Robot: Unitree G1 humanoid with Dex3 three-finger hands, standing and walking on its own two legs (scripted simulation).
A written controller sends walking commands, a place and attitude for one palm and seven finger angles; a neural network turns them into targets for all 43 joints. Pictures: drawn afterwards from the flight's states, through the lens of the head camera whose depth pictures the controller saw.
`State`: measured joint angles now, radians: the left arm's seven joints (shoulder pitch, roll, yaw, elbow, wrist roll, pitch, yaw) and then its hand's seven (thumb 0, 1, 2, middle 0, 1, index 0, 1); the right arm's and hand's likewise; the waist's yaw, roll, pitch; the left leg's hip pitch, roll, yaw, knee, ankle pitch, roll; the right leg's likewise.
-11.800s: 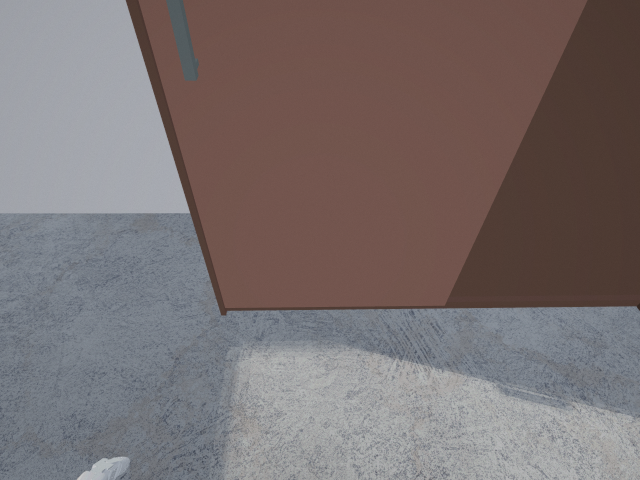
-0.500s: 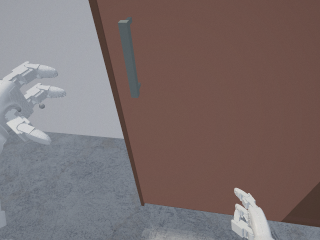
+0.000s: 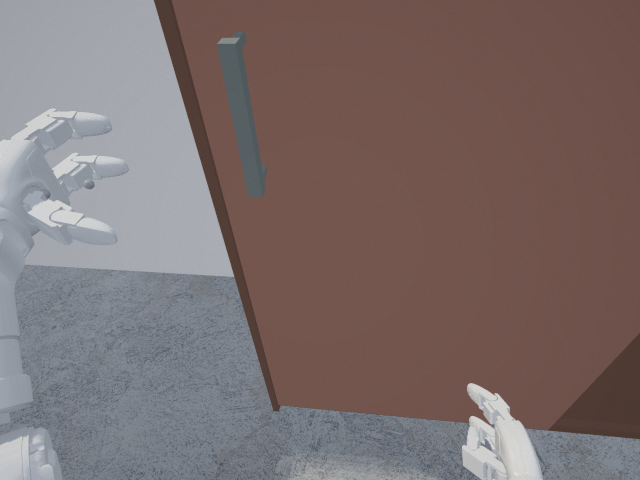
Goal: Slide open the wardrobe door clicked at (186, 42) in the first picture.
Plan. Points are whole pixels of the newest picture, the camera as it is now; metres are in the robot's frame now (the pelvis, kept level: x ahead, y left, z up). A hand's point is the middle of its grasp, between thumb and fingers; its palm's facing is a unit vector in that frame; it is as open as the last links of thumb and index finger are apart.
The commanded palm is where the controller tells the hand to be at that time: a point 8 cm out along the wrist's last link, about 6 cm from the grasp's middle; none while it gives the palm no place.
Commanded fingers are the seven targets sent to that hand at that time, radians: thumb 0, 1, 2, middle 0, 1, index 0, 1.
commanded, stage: move the hooked fingers beside the handle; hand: left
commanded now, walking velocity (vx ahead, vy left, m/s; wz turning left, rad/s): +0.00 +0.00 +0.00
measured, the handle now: (248, 120) +0.49 +0.14 +0.24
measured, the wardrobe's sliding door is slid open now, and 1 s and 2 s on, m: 0.00 0.00 0.00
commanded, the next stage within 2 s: feel for the door with the fingertips in 1.86 s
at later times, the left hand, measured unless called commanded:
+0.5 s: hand (147, 166) +0.37 +0.22 +0.25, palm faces -0.01 -1.00 -0.04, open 14.0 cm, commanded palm +0.34 +0.28 +0.25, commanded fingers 0.00 -0.50 0.30 -0.30 -1.20 -0.30 -1.20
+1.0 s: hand (186, 148) +0.42 +0.20 +0.24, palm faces +0.01 -1.00 -0.04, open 14.0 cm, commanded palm +0.40 +0.25 +0.25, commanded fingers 0.00 -0.50 0.30 -0.30 -1.20 -0.30 -1.20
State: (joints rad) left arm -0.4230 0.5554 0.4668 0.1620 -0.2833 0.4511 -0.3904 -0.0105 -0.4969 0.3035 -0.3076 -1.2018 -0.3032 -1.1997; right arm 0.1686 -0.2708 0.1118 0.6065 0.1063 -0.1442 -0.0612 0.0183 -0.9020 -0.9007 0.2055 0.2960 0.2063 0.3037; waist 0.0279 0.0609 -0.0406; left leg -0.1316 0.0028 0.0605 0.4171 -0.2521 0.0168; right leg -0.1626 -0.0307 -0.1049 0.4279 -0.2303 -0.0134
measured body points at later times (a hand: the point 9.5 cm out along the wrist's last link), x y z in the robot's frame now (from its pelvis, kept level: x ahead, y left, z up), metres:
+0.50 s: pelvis +0.00 -0.01 +0.00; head -0.02 -0.03 +0.45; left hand +0.36 +0.28 +0.25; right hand +0.19 -0.23 -0.08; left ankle -0.02 +0.11 -0.74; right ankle +0.00 -0.11 -0.74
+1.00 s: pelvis +0.00 -0.01 +0.00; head +0.00 -0.03 +0.45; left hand +0.41 +0.25 +0.25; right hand +0.15 -0.25 -0.10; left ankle -0.02 +0.11 -0.74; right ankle +0.00 -0.11 -0.74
